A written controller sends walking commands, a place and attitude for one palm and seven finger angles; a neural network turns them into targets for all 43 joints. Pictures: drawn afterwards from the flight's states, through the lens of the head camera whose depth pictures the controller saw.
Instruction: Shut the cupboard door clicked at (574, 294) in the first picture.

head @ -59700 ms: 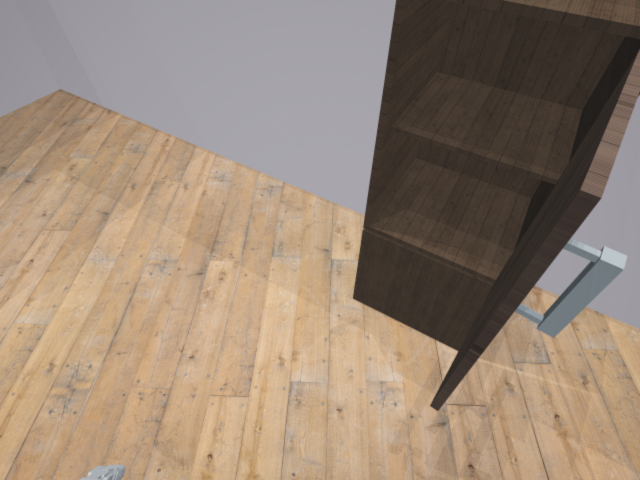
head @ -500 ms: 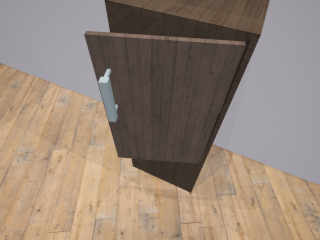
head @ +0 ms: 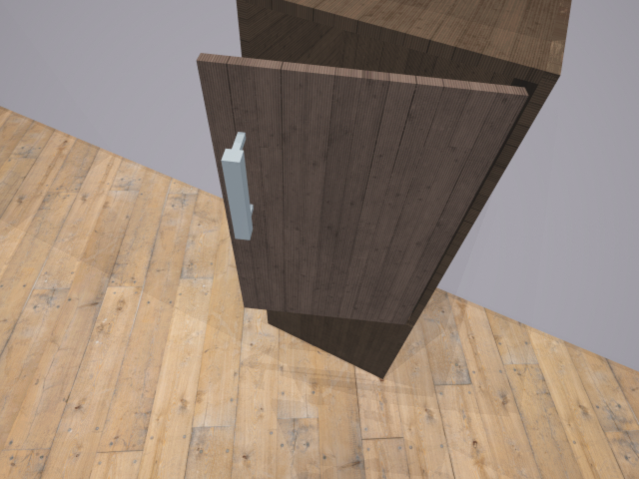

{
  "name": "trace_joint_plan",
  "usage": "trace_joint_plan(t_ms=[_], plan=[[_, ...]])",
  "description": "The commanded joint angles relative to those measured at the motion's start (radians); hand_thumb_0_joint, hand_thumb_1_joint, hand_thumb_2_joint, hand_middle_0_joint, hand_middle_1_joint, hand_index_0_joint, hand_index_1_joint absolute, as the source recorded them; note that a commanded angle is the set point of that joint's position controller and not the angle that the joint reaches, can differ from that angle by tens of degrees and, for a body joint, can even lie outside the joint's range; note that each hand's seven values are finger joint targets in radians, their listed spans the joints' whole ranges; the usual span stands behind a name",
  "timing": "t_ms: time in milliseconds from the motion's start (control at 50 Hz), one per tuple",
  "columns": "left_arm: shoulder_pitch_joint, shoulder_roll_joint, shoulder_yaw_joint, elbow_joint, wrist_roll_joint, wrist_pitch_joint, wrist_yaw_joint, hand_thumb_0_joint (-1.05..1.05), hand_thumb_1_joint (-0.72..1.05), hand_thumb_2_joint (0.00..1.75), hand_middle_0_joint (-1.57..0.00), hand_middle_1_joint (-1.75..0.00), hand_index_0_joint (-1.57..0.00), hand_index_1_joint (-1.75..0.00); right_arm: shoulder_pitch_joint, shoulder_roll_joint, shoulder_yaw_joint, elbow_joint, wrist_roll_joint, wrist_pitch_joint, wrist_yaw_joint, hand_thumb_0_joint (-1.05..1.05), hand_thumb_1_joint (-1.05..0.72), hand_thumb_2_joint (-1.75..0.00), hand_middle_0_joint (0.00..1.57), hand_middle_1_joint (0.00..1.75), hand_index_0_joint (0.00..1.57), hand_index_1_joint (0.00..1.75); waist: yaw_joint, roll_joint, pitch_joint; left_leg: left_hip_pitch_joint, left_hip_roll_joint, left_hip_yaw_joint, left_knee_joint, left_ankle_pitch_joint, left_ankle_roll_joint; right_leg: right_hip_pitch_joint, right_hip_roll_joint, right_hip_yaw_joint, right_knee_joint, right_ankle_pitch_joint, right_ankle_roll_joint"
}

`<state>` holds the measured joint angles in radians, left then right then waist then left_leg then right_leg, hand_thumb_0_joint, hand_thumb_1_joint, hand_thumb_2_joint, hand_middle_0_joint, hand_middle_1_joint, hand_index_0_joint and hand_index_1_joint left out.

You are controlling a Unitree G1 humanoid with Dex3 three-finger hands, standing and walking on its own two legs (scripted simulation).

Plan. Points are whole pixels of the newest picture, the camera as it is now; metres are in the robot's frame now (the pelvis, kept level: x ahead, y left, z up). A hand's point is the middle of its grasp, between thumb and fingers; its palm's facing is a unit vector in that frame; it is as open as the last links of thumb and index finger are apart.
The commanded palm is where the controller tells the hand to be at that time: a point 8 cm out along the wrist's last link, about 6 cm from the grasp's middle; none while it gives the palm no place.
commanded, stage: come to a stop and stand still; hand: left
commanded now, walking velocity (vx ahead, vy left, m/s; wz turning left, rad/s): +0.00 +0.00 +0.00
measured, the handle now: (242, 188) +0.47 +0.15 +0.07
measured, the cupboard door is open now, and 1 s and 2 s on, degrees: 21 21 21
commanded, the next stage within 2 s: look again from close up in 0.36 s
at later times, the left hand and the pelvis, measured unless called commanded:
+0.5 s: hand out of the picture -0.02 +0.15 -0.17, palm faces -0.01 -0.98 -0.17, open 7.3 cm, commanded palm none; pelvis -0.02 -0.01 +0.01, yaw -1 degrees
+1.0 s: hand out of the picture +0.01 +0.18 -0.17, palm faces -0.02 -0.97 -0.22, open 7.4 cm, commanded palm none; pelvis -0.02 +0.00 +0.00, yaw -1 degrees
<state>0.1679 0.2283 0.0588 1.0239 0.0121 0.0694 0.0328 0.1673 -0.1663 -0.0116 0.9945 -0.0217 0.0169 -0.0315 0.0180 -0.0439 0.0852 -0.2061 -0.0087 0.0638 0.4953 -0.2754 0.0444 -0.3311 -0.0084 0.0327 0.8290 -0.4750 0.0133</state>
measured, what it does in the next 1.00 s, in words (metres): steps on the spot: right foot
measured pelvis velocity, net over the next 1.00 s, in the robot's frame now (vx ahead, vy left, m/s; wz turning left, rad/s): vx -0.02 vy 0.00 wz -0.03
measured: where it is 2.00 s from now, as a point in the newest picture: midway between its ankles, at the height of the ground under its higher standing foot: outside the picture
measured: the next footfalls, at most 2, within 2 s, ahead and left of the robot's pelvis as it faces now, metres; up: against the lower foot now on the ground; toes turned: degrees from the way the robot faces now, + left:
right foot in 0.10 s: +0.01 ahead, -0.13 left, +0.00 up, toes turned +0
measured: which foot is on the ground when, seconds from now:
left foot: down 0.00-1.00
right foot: up 0.00-0.08, down 0.10-1.00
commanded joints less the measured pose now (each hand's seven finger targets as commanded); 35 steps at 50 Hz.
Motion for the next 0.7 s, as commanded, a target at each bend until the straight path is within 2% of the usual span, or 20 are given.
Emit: trace_joint_plan(t_ms=[0, 40, 60, 80, 100, 140, 180, 220, 280, 340, 380, 420, 440, 460, 480, 500, 560, 620, 680], plan=[[0.053, 0.033, -0.010, -0.040, 0.001, -0.032, -0.004, 0.00, 0.90, 0.90, -0.20, -0.30, -0.20, -0.30, 0.052, -0.170, -0.039, -0.016, 0.002, -0.016, -0.015, 0.00, -0.90, -0.90, 0.20, 0.30, 0.20, 0.30, -0.009, 0.163, -0.119, 0.107, 0.251, -0.170, -0.137, 0.626, 0.113, 0.069, -0.013, -0.027, -0.183, 0.073, -0.001], [0.114, 0.035, -0.013, -0.012, 0.003, -0.043, -0.003, 0.00, 0.90, 0.90, -0.20, -0.30, -0.20, -0.30, 0.043, -0.158, -0.039, -0.004, 0.014, -0.016, -0.011, 0.00, -0.90, -0.90, 0.20, 0.30, 0.20, 0.30, 0.013, 0.124, -0.134, 0.054, 0.211, -0.153, -0.107, 0.438, 0.068, 0.190, -0.019, -0.015, -0.382, 0.266, -0.008], [0.126, 0.050, -0.016, -0.003, 0.006, -0.053, 0.000, 0.00, 0.90, 0.90, -0.20, -0.30, -0.20, -0.30, 0.044, -0.135, -0.037, -0.001, 0.019, -0.018, -0.007, 0.00, -0.90, -0.90, 0.20, 0.30, 0.20, 0.30, 0.009, 0.064, -0.115, 0.024, 0.153, -0.132, -0.089, 0.296, 0.021, 0.203, -0.054, 0.057, -0.468, 0.374, -0.026], [0.106, 0.075, -0.018, -0.002, 0.008, -0.062, 0.002, 0.00, 0.90, 0.90, -0.20, -0.30, -0.20, -0.30, 0.055, -0.104, -0.035, 0.003, 0.025, -0.017, -0.001, 0.00, -0.90, -0.90, 0.20, 0.30, 0.20, 0.30, -0.013, 0.022, -0.082, 0.004, 0.111, -0.101, -0.097, 0.169, -0.017, 0.182, -0.122, 0.117, -0.500, 0.429, -0.052], [0.077, 0.091, -0.024, -0.005, 0.005, -0.065, -0.002, 0.00, 0.90, 0.90, -0.20, -0.30, -0.20, -0.30, 0.074, -0.093, -0.030, 0.010, 0.024, -0.015, 0.006, 0.00, -0.90, -0.90, 0.20, 0.30, 0.20, 0.30, -0.039, 0.037, -0.063, 0.034, 0.090, -0.095, -0.133, 0.073, -0.033, 0.116, -0.158, 0.130, -0.504, 0.361, -0.067], [0.070, 0.067, -0.028, 0.011, 0.003, -0.078, -0.002, 0.00, 0.90, 0.90, -0.20, -0.30, -0.20, -0.30, 0.087, -0.098, -0.027, 0.037, 0.015, -0.014, 0.006, 0.00, -0.90, -0.90, 0.20, 0.30, 0.20, 0.30, -0.041, -0.086, -0.080, 0.098, 0.092, -0.079, -0.124, 0.145, -0.035, 0.099, -0.118, 0.115, -0.498, 0.400, -0.059], [0.080, 0.052, -0.035, 0.025, 0.001, -0.081, -0.001, 0.00, 0.90, 0.90, -0.20, -0.30, -0.20, -0.30, 0.099, -0.101, -0.023, 0.061, 0.018, -0.022, 0.006, 0.00, -0.90, -0.90, 0.20, 0.30, 0.20, 0.30, -0.037, -0.074, -0.069, 0.109, 0.105, -0.082, -0.149, 0.167, -0.029, 0.107, -0.102, 0.095, -0.509, 0.396, -0.048], [0.096, 0.044, -0.038, 0.036, -0.002, -0.078, -0.001, 0.00, 0.90, 0.90, -0.20, -0.30, -0.20, -0.30, 0.099, -0.100, -0.016, 0.080, 0.016, -0.023, 0.007, 0.00, -0.90, -0.90, 0.20, 0.30, 0.20, 0.30, -0.030, -0.023, -0.043, 0.090, 0.106, -0.084, -0.176, 0.125, -0.030, 0.106, -0.096, 0.099, -0.529, 0.319, -0.046], [0.111, 0.032, -0.039, 0.054, -0.002, -0.075, 0.000, 0.00, 0.90, 0.90, -0.20, -0.30, -0.20, -0.30, 0.116, -0.089, -0.010, 0.102, 0.015, -0.021, 0.006, 0.00, -0.90, -0.90, 0.20, 0.30, 0.20, 0.30, -0.025, 0.003, 0.003, 0.063, 0.106, -0.082, -0.202, 0.064, -0.031, 0.098, -0.084, 0.097, -0.553, 0.241, -0.045], [0.129, 0.024, -0.040, 0.066, -0.004, -0.073, 0.000, 0.00, 0.90, 0.90, -0.20, -0.30, -0.20, -0.30, 0.136, -0.086, -0.006, 0.115, 0.012, -0.023, 0.002, 0.00, -0.90, -0.90, 0.20, 0.30, 0.20, 0.30, -0.023, 0.040, 0.002, 0.050, 0.105, -0.086, -0.215, 0.049, -0.032, 0.107, -0.081, 0.098, -0.552, 0.241, -0.046], [0.139, 0.023, -0.041, 0.074, -0.003, -0.073, 0.000, 0.00, 0.90, 0.90, -0.20, -0.30, -0.20, -0.30, 0.150, -0.079, -0.005, 0.123, 0.014, -0.022, 0.001, 0.00, -0.90, -0.90, 0.20, 0.30, 0.20, 0.30, -0.020, 0.036, 0.015, 0.040, 0.104, -0.084, -0.215, 0.038, -0.031, 0.110, -0.080, 0.093, -0.559, 0.231, -0.046], [0.146, 0.014, -0.041, 0.079, -0.005, -0.075, 0.000, 0.00, 0.90, 0.90, -0.20, -0.30, -0.20, -0.30, 0.166, -0.074, -0.004, 0.130, 0.012, -0.025, -0.001, 0.00, -0.90, -0.90, 0.20, 0.30, 0.20, 0.30, -0.021, 0.045, -0.004, 0.046, 0.105, -0.087, -0.215, 0.058, -0.032, 0.120, -0.081, 0.092, -0.551, 0.254, -0.048], [0.225, 0.037, -0.058, 0.091, 0.017, -0.115, 0.041, 0.00, 0.90, 0.90, -0.20, -0.30, -0.20, -0.30, 0.063, -0.110, 0.001, 0.055, 0.015, -0.052, 0.014, 0.00, -0.90, -0.90, 0.20, 0.30, 0.20, 0.30, 0.015, 0.098, 0.039, -0.029, 0.119, -0.047, 0.014, 0.208, -0.053, 0.086, -0.137, 0.095, -0.490, 0.591, -0.037], [0.170, 0.083, -0.047, 0.044, 0.002, -0.117, 0.034, 0.00, 0.90, 0.90, -0.20, -0.30, -0.20, -0.30, 0.146, -0.060, 0.002, 0.036, 0.010, -0.039, 0.017, 0.00, -0.90, -0.90, 0.20, 0.30, 0.20, 0.30, -0.051, 0.114, -0.038, 0.001, 0.087, -0.072, -0.038, 0.015, -0.047, 0.077, -0.147, 0.122, -0.487, 0.291, -0.071], [0.141, 0.085, -0.050, 0.026, 0.001, -0.124, 0.025, 0.00, 0.90, 0.90, -0.20, -0.30, -0.20, -0.30, 0.151, -0.060, 0.006, 0.043, 0.000, -0.037, 0.024, 0.00, -0.90, -0.90, 0.20, 0.30, 0.20, 0.30, -0.039, 0.135, -0.035, 0.002, 0.078, -0.077, -0.032, 0.030, -0.047, 0.043, -0.126, 0.115, -0.480, 0.197, -0.080], [0.139, 0.073, -0.050, 0.019, 0.001, -0.121, 0.019, 0.00, 0.90, 0.90, -0.20, -0.30, -0.20, -0.30, 0.178, -0.073, 0.002, 0.031, 0.001, -0.041, 0.023, 0.00, -0.90, -0.90, 0.20, 0.30, 0.20, 0.30, -0.048, 0.128, -0.060, -0.002, 0.091, -0.088, -0.051, 0.016, -0.035, 0.041, -0.101, 0.096, -0.456, 0.127, -0.080], [0.158, 0.036, -0.060, 0.024, 0.001, -0.108, 0.012, 0.00, 0.90, 0.90, -0.20, -0.30, -0.20, -0.30, 0.180, -0.091, 0.000, 0.016, 0.002, -0.043, 0.017, 0.00, -0.90, -0.90, 0.20, 0.30, 0.20, 0.30, -0.037, 0.084, -0.032, -0.055, 0.104, -0.118, -0.090, -0.038, -0.012, 0.035, -0.064, 0.067, -0.416, 0.095, -0.072], [0.167, 0.026, -0.062, 0.019, 0.003, -0.102, 0.010, 0.00, 0.90, 0.90, -0.20, -0.30, -0.20, -0.30, 0.176, -0.100, 0.000, 0.006, 0.001, -0.044, 0.017, 0.00, -0.90, -0.90, 0.20, 0.30, 0.20, 0.30, -0.026, 0.025, -0.002, -0.089, 0.104, -0.134, -0.120, -0.071, -0.003, 0.033, -0.058, 0.065, -0.401, 0.097, -0.065], [0.164, 0.031, -0.060, 0.013, 0.004, -0.102, 0.009, 0.00, 0.90, 0.90, -0.20, -0.30, -0.20, -0.30, 0.173, -0.099, -0.002, 0.013, 0.004, -0.047, 0.017, 0.00, -0.90, -0.90, 0.20, 0.30, 0.20, 0.30, -0.025, 0.016, 0.012, -0.089, 0.104, -0.133, -0.134, -0.063, 0.001, 0.031, -0.058, 0.064, -0.404, 0.118, -0.061]])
